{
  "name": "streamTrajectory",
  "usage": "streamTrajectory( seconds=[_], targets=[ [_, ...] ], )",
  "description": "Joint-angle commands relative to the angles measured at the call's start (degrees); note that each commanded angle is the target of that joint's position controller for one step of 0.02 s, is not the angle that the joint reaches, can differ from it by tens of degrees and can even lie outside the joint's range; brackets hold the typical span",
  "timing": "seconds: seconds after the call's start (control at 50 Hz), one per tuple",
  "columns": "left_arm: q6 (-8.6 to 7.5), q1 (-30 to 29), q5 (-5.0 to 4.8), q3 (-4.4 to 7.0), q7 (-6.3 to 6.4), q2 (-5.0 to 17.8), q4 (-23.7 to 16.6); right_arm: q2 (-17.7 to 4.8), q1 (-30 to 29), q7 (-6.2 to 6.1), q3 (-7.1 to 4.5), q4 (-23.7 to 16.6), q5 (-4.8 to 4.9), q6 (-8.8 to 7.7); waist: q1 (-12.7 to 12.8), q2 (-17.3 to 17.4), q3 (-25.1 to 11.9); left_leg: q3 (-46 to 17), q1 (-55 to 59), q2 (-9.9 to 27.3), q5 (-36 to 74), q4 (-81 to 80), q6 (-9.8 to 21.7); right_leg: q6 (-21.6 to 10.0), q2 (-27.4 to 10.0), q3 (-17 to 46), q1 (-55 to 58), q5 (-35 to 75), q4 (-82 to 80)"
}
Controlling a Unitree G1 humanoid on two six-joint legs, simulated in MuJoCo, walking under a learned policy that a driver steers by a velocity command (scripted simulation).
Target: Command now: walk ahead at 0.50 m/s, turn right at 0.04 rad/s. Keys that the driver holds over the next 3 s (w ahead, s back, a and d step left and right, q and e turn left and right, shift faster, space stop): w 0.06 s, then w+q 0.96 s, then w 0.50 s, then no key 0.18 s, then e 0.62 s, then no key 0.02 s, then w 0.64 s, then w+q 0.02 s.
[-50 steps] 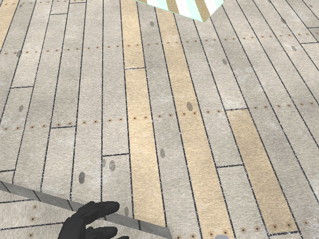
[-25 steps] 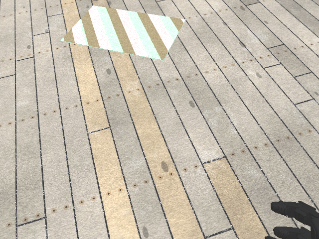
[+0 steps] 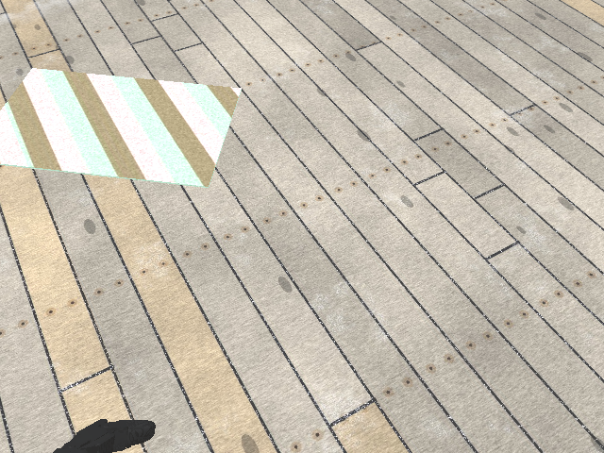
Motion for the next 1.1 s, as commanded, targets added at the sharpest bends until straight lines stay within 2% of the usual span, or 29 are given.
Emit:
streamTrajectory(
  seconds=[0.02,0.08,0.12,0.14,0.16,0.18,0.2,0.22,0.24,0.26,0.3,0.34,0.38,0.5,0.6,0.66,0.68,0.7,0.72,0.74,0.76,0.78,0.8,0.82,0.84,0.9,0.96,1.0,1.1],
  targets=[
    [-0.98,-7.29,-0.60,0.75,-0.90,3.10,-4.90,-9.98,0.79,-0.30,-2.18,-2.58,0.63,-0.19,0.13,5.88,3.28,-7.72,-1.12,16.16,12.25,-4.24,8.97,-0.46,1.60,-1.68,3.23,4.36,-7.25],
    [-1.31,-9.32,-0.58,1.10,-1.66,3.74,-6.02,-10.59,2.03,-0.61,-2.46,-1.52,0.74,1.01,0.46,6.21,3.69,-8.53,5.13,18.12,15.61,-1.16,7.68,-1.77,2.62,-1.12,3.97,0.58,-12.17],
    [-1.74,-5.83,-0.29,2.07,-1.63,5.74,-5.45,-11.51,1.34,-0.92,-2.82,-1.42,0.77,1.78,3.13,7.39,1.49,-9.19,6.68,17.89,24.79,3.99,6.47,-2.56,4.73,-1.70,10.95,-2.97,-15.18],
    [-1.88,0.06,-0.11,3.13,-1.30,7.70,-3.65,-11.87,0.33,-1.20,-2.91,-1.85,0.68,2.23,6.43,7.58,-2.39,-7.92,5.64,16.18,32.04,10.57,5.19,-3.41,6.09,-2.71,19.83,-2.71,-17.18],
    [-1.83,9.30,0.41,4.41,-0.67,10.53,-1.11,-11.27,-0.85,-1.35,-2.57,-2.85,0.04,2.37,10.39,7.25,-8.84,-6.43,-0.68,13.37,31.33,20.90,3.57,-4.94,4.05,-1.54,34.39,-1.41,-14.47],
    [-1.62,20.18,1.30,5.53,0.13,15.21,0.48,-7.29,-1.60,-1.56,-1.13,-5.42,-1.78,2.29,13.85,-1.10,-18.38,-3.98,-13.96,8.35,10.60,39.56,1.41,-7.95,-8.06,10.96,52.30,2.98,-11.13],
    [-1.31,20.25,1.59,5.45,-0.09,15.99,0.98,-1.35,7.27,-1.39,0.41,-5.66,-0.18,1.45,9.18,-15.69,-25.08,-5.43,-33.65,1.37,-22.04,56.23,-1.52,-15.25,-18.21,34.21,66.50,-8.39,-17.89],
    [-1.22,18.54,1.06,4.31,0.10,10.44,0.01,-7.07,4.21,-1.41,-0.95,-4.55,1.01,1.13,11.07,-8.81,-20.78,-9.72,-38.55,4.51,-20.24,63.31,-1.76,-13.30,-16.64,34.72,60.88,-16.85,-21.76],
    [-1.36,15.13,0.54,3.53,0.45,7.94,0.06,-9.46,-1.22,-1.37,-1.84,-6.12,1.62,1.06,10.73,-5.29,-12.60,-8.63,-40.59,6.82,-14.39,63.98,-1.73,-11.14,-14.96,25.85,52.56,-17.01,-23.05],
    [-1.57,12.04,0.84,3.08,0.48,6.97,0.35,-9.01,-3.86,-1.54,-1.87,-6.84,1.38,1.13,8.92,-1.56,-8.61,-7.84,-38.40,8.97,-9.86,62.57,-2.01,-10.36,-12.85,20.29,44.77,-12.60,-25.02],
    [-2.19,9.35,1.70,2.89,0.38,5.73,1.48,-7.91,-3.84,-1.52,-2.35,-7.51,0.96,1.96,6.10,-2.91,-4.48,-7.65,-34.19,11.33,-5.70,59.78,-2.29,-10.44,-9.97,12.34,35.64,-8.04,-29.24],
    [-3.05,8.38,1.39,3.11,0.52,5.44,2.68,-6.21,-3.22,-1.65,-2.37,-7.53,1.32,3.15,4.93,-3.15,-2.22,-7.46,-32.91,11.99,-4.77,58.37,-2.57,-10.80,-9.21,7.38,32.04,-4.42,-31.95],
    [-3.32,8.12,1.20,3.60,0.73,6.38,3.81,-5.75,-5.40,-1.94,-2.55,-8.48,0.92,4.01,4.58,-1.91,0.24,-7.76,-35.66,12.34,-1.86,55.99,-3.08,-10.33,-8.74,2.67,31.06,-0.08,-33.15],
    [-2.32,10.11,1.31,4.57,1.48,9.44,5.75,-4.28,-14.35,-0.14,-1.92,-11.53,0.56,3.57,7.50,0.64,3.09,-4.43,-37.06,11.75,12.28,37.86,-2.89,-8.84,-7.35,-7.57,34.25,4.28,-33.63],
    [-0.46,14.38,0.08,5.46,1.60,11.97,7.82,-4.04,-22.52,1.56,-1.53,-15.70,0.60,3.49,10.47,1.19,5.13,0.06,-38.92,10.30,9.08,28.72,-0.36,-7.94,-10.29,-10.75,43.73,10.40,-30.57],
    [0.52,13.28,-1.10,6.16,1.90,14.18,7.67,-6.37,-20.16,1.94,-2.73,-16.73,0.27,4.00,7.30,-2.20,1.60,4.62,-30.98,5.65,0.73,26.99,2.73,-6.19,-10.30,-13.60,47.04,34.43,-21.42],
    [0.85,12.74,-1.54,6.41,2.03,14.98,7.52,-7.91,-15.91,1.84,-3.64,-16.02,0.27,4.30,4.54,-3.27,-1.01,5.95,-25.30,3.33,-1.67,26.28,4.19,-5.62,-9.92,-14.30,47.14,42.34,-14.74],
    [1.14,11.53,-1.93,6.30,2.11,14.84,7.28,-10.33,-7.76,1.44,-5.17,-14.10,0.41,4.49,-0.39,-2.50,-5.04,6.47,-14.06,0.88,1.46,21.87,6.20,-4.16,-8.20,-15.74,43.90,42.70,-3.95],
    [0.84,11.51,-1.03,5.54,2.23,12.96,6.58,-14.39,1.75,0.35,-7.11,-11.59,0.48,5.02,-4.83,1.30,-9.88,-0.36,3.46,3.43,4.32,19.61,8.90,-1.66,-5.83,-15.84,31.28,28.20,11.96],
    [-0.60,15.47,1.28,2.96,1.66,5.01,2.73,-21.32,-1.55,-0.39,-8.05,-12.61,0.92,4.69,2.01,19.51,-13.21,-33.02,23.82,19.88,2.13,14.89,20.41,2.49,6.95,-13.61,2.40,-25.65,36.38],
    [-3.16,13.06,0.28,3.04,0.55,8.15,2.15,-16.97,0.39,0.11,-6.38,-14.35,0.24,3.57,-1.02,12.85,-23.12,-49.21,27.14,24.71,-6.74,6.65,23.96,1.67,8.06,2.71,-4.28,-32.86,42.59],
    [-4.08,6.46,-2.05,3.73,0.01,10.66,0.41,-13.07,-0.58,0.36,-5.24,-13.58,-0.34,2.79,-2.16,9.12,-15.79,-39.89,22.06,22.27,-5.07,6.13,19.87,0.34,5.16,3.66,-7.57,-28.29,41.64],
    [-4.39,5.82,-1.53,3.32,0.24,9.37,-0.37,-11.58,-3.91,0.55,-4.76,-13.27,-0.01,2.25,1.22,4.21,-9.01,-32.02,12.55,19.62,0.79,6.16,17.10,-0.15,2.58,3.36,-6.19,-23.42,34.74],
    [-3.95,4.80,0.38,3.49,0.91,9.18,0.49,-8.93,-7.44,0.46,-3.90,-13.49,0.26,2.09,3.02,1.27,-5.95,-25.73,5.64,16.67,6.19,5.49,14.14,-0.14,0.42,2.65,-2.56,-20.83,29.25],
    [-3.41,6.73,0.80,3.76,0.91,9.50,0.23,-9.26,-9.36,0.15,-3.78,-14.43,-0.33,1.96,5.35,4.85,-4.65,-24.29,-0.05,16.21,11.98,4.61,14.97,0.68,-0.18,3.00,1.10,-19.09,26.96],
    [-1.69,7.78,1.44,3.70,1.00,8.33,0.65,-10.05,-10.05,-0.74,-3.95,-14.25,-0.19,1.57,7.03,3.64,-3.44,-19.93,-7.76,13.86,17.08,2.67,14.81,3.47,-0.04,1.80,4.98,-16.80,19.56],
    [-1.25,1.18,1.71,2.58,1.08,5.70,-1.13,-11.84,-7.40,-1.81,-4.49,-12.93,0.16,1.81,4.87,4.64,-1.46,-15.95,-11.33,11.12,16.23,2.77,12.76,5.12,1.93,0.77,5.75,-6.87,6.62],
    [-1.47,-2.90,1.28,2.16,0.73,5.00,-1.99,-12.03,-5.94,-2.12,-4.58,-12.21,0.37,2.08,3.12,6.48,-1.18,-15.13,-12.37,9.64,11.53,3.52,11.00,5.11,3.86,0.68,8.56,0.12,-1.82],
    [-2.57,-6.82,0.45,2.74,-0.59,7.04,-3.22,-10.75,-1.99,-2.16,-4.20,-9.59,0.58,2.28,1.01,8.48,-0.77,-19.44,-7.18,12.52,4.72,7.52,9.20,3.08,5.15,1.72,11.90,3.46,-11.14]
  ],
)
